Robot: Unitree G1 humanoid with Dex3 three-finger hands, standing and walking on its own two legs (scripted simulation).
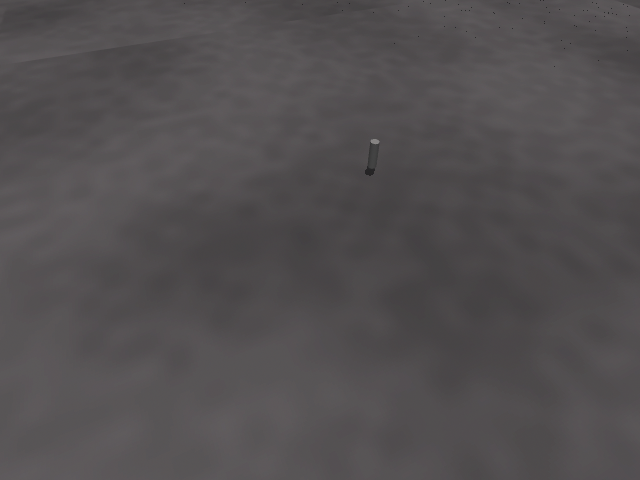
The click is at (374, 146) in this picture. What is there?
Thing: slim round
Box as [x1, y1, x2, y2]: [368, 139, 379, 168]
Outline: 376,139 372,139 370,141 368,167 370,168 375,167 379,142
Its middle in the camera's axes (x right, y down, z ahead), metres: +0.28 -0.42 +2.01
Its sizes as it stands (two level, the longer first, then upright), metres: 0.046 0.046 0.152
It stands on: the floor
